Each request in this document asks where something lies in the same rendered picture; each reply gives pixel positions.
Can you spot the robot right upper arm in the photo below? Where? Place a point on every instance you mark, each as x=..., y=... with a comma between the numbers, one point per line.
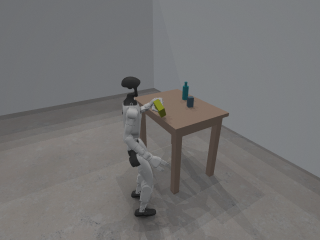
x=131, y=117

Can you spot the table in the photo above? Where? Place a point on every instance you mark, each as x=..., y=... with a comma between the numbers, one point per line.
x=180, y=121

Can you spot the robot left hand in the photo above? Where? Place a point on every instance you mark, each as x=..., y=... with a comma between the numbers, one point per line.
x=152, y=103

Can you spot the sponge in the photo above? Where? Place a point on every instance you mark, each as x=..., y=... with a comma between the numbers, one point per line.
x=158, y=106

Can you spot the robot right forearm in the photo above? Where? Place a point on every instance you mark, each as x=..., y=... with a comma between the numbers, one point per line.
x=133, y=145

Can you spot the robot head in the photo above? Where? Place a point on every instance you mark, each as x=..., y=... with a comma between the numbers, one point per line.
x=130, y=82

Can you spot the right robot thigh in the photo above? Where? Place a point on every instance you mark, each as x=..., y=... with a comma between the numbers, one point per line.
x=144, y=168

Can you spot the robot left forearm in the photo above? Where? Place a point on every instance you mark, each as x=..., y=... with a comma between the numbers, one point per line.
x=145, y=107

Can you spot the robot right hand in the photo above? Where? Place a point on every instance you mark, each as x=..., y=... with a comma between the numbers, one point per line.
x=156, y=161

